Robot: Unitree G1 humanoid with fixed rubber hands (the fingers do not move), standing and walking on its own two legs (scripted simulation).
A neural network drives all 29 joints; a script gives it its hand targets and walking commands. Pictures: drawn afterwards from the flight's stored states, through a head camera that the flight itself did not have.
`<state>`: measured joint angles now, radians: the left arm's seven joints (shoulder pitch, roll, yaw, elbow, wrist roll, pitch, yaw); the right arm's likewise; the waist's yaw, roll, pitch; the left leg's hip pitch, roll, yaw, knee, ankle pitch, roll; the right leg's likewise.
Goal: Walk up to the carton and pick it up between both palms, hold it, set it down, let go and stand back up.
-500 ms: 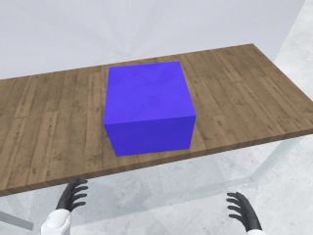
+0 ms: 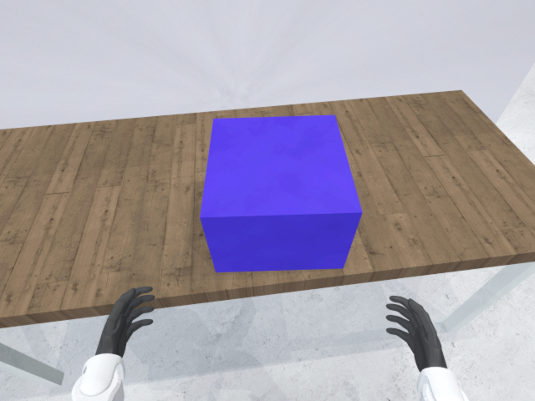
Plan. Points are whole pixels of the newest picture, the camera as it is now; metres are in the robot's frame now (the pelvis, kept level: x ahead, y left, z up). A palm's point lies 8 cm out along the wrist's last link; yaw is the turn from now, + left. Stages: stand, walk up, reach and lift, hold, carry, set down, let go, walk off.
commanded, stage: reach and lift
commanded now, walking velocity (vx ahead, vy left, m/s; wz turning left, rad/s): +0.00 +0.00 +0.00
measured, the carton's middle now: (276, 191) +0.51 +0.01 -0.03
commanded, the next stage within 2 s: none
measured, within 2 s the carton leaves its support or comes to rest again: neither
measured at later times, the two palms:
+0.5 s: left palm (125, 293) +0.27 +0.26 -0.01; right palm (412, 294) +0.28 -0.20 -0.03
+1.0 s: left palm (131, 230) +0.36 +0.25 +0.05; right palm (404, 230) +0.36 -0.20 +0.03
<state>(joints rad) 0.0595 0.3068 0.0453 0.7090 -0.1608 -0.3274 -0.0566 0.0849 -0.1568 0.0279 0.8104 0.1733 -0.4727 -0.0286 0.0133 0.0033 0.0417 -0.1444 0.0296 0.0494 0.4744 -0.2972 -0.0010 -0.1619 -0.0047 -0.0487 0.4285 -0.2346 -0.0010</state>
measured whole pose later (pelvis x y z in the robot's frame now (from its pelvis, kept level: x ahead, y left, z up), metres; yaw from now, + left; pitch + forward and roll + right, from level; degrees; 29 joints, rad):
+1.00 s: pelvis -0.02 -0.01 -0.01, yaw +1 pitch +10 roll -1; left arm -0.70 0.39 -0.05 1.16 -0.33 -0.26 -0.07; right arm -0.63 -0.25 0.12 1.09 0.37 -0.25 -0.06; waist 0.01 -0.02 -0.11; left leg -0.48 0.03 0.03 0.59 -0.28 -0.01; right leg -0.49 0.00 -0.07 0.54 -0.22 -0.01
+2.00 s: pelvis -0.02 -0.01 -0.02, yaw +2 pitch +25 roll -1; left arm -1.33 0.46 -0.25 1.64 -0.43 -0.21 -0.06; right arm -1.23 -0.37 0.17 1.47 0.49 -0.12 0.00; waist -0.03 -0.03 -0.25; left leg -0.78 0.03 0.00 0.61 -0.25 -0.02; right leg -0.78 -0.01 -0.10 0.55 -0.20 -0.02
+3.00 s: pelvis -0.03 -0.01 -0.04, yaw +3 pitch +32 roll +0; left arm -1.24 0.30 -0.09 1.70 -0.29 -0.45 -0.02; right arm -1.15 -0.20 -0.04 1.46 0.24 -0.33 -0.08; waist -0.04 -0.03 -0.29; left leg -1.01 0.02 -0.01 0.73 -0.28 -0.02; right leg -1.01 -0.03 -0.09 0.70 -0.25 -0.02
